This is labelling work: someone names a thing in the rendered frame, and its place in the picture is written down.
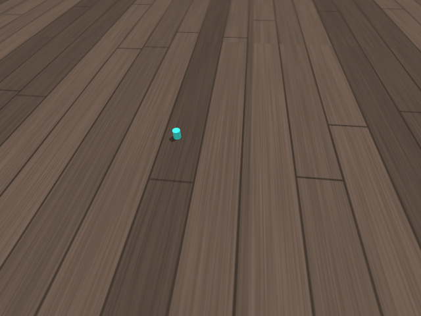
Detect tin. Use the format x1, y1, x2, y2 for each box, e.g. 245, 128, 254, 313
172, 128, 181, 140

